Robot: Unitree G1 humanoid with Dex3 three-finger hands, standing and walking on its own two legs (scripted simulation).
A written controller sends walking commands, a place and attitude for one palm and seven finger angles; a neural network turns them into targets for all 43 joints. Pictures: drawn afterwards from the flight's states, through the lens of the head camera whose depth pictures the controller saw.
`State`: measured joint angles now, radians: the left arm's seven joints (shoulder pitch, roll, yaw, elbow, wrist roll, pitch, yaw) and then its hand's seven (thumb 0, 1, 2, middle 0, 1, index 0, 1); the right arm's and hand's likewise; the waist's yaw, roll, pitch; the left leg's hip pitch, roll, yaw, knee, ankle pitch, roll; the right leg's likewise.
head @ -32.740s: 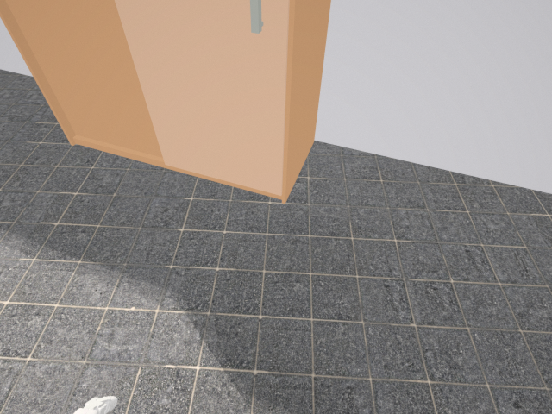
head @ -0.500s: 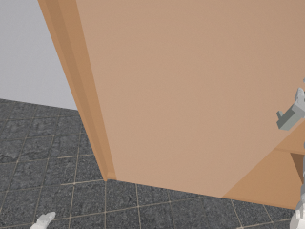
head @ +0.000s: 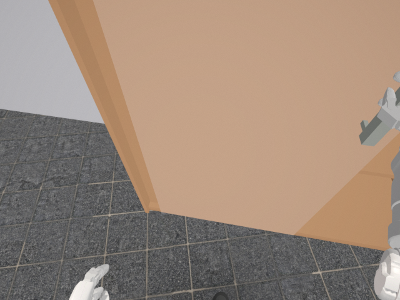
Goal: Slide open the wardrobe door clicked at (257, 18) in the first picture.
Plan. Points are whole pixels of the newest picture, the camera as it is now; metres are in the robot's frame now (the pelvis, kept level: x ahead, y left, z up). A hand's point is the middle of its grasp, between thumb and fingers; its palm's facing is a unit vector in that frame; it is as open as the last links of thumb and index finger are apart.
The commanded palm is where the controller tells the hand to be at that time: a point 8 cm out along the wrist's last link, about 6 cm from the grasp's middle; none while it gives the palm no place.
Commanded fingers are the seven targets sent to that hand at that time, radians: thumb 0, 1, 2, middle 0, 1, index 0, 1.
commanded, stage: stop walking and hold the door there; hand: right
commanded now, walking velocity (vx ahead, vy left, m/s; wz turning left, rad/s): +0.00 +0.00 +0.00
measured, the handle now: (397, 94) +0.47 -0.33 +0.17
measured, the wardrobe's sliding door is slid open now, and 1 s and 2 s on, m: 0.57 0.57 0.57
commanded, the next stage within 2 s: loosen the grip on the handle in 0.62 s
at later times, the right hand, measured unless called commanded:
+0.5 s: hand (386, 108) +0.43 -0.30 +0.17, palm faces +0.51 +0.84 -0.19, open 6.0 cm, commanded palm +0.39 -0.33 +0.15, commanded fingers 0.00 -0.90 -0.90 0.45 1.40 0.45 1.40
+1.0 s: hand (395, 108) +0.43 -0.31 +0.18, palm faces +0.47 +0.87 -0.17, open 9.9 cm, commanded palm +0.38 -0.34 +0.17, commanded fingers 0.00 0.55 -0.20 0.38 1.32 0.38 1.32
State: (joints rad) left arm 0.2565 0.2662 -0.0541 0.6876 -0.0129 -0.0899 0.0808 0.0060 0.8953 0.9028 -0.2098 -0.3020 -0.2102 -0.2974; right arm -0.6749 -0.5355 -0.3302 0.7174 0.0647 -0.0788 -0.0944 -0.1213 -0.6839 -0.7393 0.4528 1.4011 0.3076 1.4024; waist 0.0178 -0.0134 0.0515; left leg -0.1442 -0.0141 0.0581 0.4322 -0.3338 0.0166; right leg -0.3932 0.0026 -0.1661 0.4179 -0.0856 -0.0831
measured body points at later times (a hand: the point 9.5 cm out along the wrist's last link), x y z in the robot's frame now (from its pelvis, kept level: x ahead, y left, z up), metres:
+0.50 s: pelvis +0.01 +0.03 -0.01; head +0.03 +0.04 +0.44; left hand +0.09 +0.32 -0.12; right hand +0.40 -0.34 +0.18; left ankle -0.07 +0.11 -0.74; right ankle +0.09 -0.06 -0.74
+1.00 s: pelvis -0.02 +0.03 -0.01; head +0.02 +0.01 +0.43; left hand +0.07 +0.32 -0.11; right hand +0.40 -0.35 +0.19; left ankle -0.07 +0.11 -0.74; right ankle +0.09 -0.06 -0.74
